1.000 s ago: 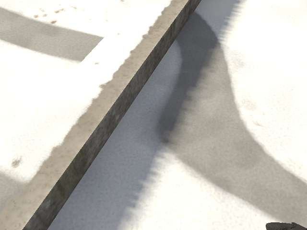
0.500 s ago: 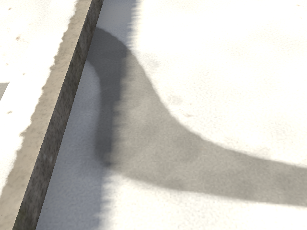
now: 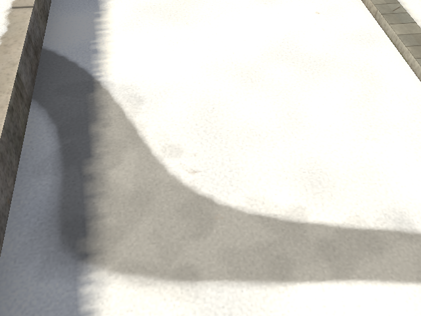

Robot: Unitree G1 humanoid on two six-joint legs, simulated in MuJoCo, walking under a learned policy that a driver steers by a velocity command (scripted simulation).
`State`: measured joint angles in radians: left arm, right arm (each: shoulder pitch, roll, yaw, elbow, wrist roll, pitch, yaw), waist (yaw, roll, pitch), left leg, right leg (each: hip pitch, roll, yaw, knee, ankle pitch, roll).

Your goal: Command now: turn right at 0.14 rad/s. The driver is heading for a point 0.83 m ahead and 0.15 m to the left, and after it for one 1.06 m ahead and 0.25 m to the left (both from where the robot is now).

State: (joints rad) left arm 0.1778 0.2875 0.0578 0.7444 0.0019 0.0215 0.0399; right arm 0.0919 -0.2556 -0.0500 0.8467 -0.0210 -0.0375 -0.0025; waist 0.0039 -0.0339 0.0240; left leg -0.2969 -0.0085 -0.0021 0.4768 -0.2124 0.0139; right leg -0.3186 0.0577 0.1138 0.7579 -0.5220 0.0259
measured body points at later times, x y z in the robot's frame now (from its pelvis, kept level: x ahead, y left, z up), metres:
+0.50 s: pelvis +0.01 -0.03 +0.00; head +0.02 -0.04 +0.45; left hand +0.11 +0.23 -0.13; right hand +0.11 -0.30 -0.14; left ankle +0.02 +0.12 -0.74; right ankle -0.01 -0.15 -0.74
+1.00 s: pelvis +0.05 +0.00 +0.00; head +0.07 +0.00 +0.45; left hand +0.11 +0.26 -0.15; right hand +0.14 -0.26 -0.14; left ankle +0.03 +0.10 -0.74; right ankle -0.01 -0.15 -0.74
